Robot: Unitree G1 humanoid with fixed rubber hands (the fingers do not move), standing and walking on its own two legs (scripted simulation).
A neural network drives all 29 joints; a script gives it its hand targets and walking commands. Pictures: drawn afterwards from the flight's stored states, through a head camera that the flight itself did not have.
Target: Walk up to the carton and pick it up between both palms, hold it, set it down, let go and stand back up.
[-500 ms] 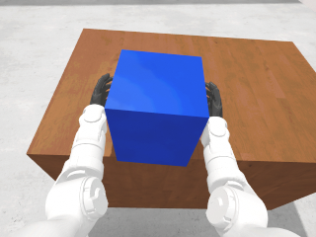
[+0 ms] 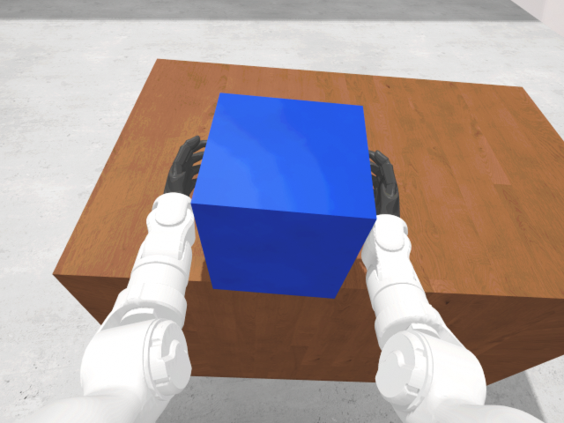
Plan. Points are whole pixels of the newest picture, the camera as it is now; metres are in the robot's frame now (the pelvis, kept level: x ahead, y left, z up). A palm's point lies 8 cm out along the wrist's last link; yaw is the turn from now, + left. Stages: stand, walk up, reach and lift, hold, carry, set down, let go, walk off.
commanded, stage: reach and lift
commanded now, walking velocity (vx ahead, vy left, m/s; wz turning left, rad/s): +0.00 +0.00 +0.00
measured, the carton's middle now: (282, 204) +0.42 +0.01 +0.05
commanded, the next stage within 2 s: none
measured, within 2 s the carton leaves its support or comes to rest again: neither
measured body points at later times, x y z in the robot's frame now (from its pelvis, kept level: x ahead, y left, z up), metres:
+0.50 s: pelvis -0.02 -0.01 +0.00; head +0.00 +0.03 +0.45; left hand +0.41 +0.15 +0.09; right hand +0.39 -0.15 +0.11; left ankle -0.02 +0.12 -0.75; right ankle -0.03 -0.13 -0.75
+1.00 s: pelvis -0.03 +0.00 +0.00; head -0.06 +0.03 +0.45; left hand +0.40 +0.15 +0.16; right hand +0.38 -0.16 +0.17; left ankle -0.02 +0.12 -0.75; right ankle -0.03 -0.13 -0.75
